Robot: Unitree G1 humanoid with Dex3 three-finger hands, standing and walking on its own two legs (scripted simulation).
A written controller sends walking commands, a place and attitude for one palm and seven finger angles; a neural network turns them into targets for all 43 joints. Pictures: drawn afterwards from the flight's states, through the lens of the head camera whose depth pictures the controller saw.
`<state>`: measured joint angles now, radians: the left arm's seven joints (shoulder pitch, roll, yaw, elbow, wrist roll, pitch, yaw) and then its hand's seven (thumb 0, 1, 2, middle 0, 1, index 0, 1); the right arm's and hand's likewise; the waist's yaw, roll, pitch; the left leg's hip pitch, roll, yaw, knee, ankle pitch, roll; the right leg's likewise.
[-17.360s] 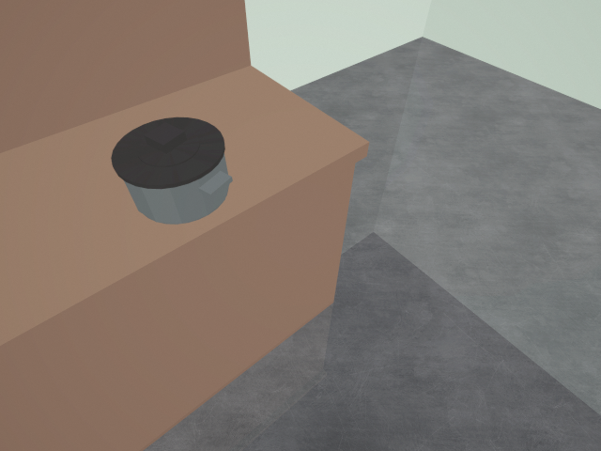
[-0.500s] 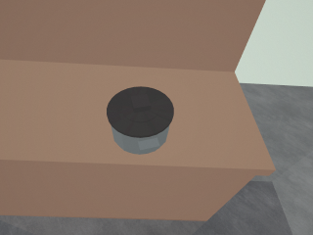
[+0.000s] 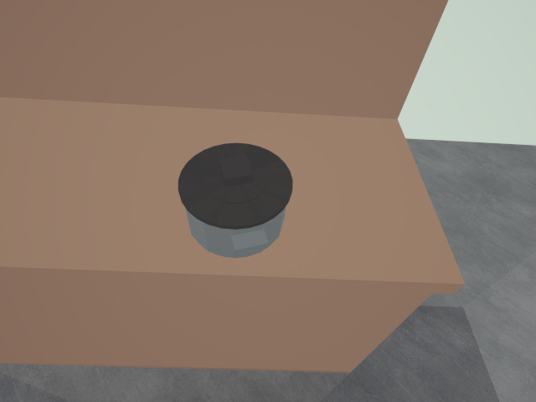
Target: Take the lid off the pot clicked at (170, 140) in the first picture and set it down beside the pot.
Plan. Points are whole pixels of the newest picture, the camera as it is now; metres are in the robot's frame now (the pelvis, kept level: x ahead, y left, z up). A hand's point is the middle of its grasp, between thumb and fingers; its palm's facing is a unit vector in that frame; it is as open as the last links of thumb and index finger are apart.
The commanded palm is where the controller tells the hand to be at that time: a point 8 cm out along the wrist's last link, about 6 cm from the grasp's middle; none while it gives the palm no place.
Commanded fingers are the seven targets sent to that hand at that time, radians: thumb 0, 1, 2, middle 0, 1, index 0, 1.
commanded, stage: lift the closed hand beside the body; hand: left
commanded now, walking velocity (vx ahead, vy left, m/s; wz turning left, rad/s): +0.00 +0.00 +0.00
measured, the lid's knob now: (235, 170) +0.43 +0.08 +0.11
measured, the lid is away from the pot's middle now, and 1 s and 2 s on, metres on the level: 0.00 0.00 0.00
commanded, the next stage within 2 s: raise the hand higher, near the body in 0.56 s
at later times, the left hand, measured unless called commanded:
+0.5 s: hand out of the picture +0.11 +0.18 -0.01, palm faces +0.30 -0.89 -0.34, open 3.2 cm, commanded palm +0.06 +0.22 +0.03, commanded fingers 0.00 0.90 0.90 -1.30 -1.50 -1.30 -1.50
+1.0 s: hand (110, 386) +0.13 +0.19 +0.06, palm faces +0.29 -0.86 -0.43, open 3.1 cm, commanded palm +0.08 +0.22 +0.10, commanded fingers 0.00 0.90 0.90 -1.30 -1.50 -1.30 -1.50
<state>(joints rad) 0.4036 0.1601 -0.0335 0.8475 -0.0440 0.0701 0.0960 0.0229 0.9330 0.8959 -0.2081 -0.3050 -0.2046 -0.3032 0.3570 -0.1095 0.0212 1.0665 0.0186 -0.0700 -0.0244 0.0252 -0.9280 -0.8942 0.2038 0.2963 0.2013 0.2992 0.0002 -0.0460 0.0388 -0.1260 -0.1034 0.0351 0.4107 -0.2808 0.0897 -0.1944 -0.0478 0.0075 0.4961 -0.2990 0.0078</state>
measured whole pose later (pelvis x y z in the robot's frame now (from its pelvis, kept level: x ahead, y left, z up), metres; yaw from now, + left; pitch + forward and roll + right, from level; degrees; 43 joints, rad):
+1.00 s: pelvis +0.00 -0.05 +0.00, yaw +1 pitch -1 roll +0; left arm 0.71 0.29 0.19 -0.30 -0.03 -0.08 0.08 0.01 0.89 0.90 -1.30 -1.50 -1.29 -1.49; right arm 0.19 -0.23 -0.03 0.64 0.01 -0.10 -0.06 0.02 -0.91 -0.89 0.20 0.30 0.20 0.30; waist 0.05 0.05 0.01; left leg -0.14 -0.01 -0.01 0.44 -0.29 0.02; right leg -0.15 0.04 -0.04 0.41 -0.25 -0.04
